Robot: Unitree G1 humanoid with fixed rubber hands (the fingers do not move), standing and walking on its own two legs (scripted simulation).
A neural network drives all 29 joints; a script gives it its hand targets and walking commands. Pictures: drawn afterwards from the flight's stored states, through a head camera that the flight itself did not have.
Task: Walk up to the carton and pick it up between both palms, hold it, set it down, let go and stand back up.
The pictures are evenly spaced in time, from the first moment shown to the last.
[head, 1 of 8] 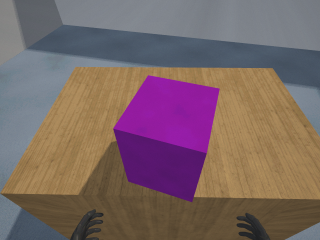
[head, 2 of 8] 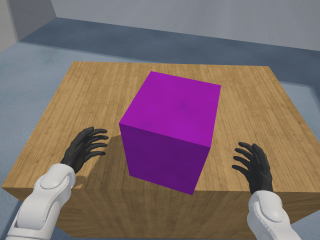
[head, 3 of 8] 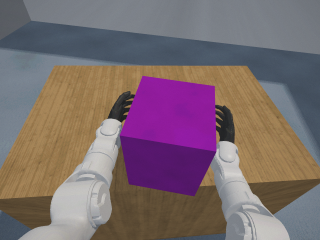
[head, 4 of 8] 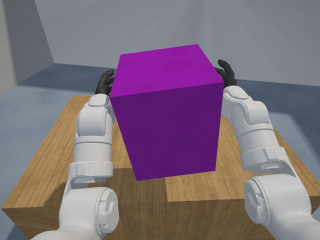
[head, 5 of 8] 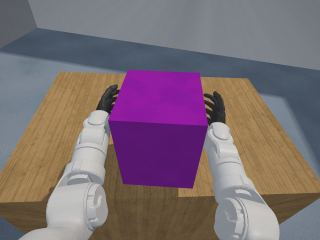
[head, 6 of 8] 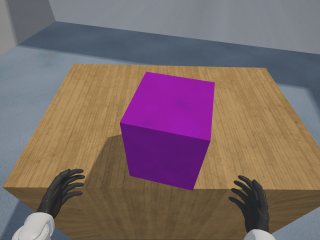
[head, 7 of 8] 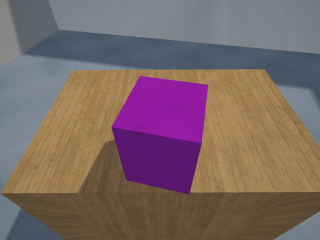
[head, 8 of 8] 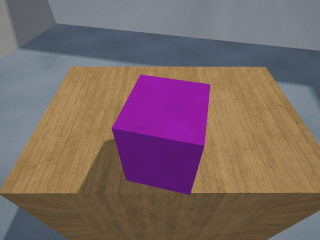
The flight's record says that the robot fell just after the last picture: no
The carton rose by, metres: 0.18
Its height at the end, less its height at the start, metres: +0.00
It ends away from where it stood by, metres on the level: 0.01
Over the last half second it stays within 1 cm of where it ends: yes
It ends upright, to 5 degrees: yes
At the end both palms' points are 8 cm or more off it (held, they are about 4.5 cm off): yes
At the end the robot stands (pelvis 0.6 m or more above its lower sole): yes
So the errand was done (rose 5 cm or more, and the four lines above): yes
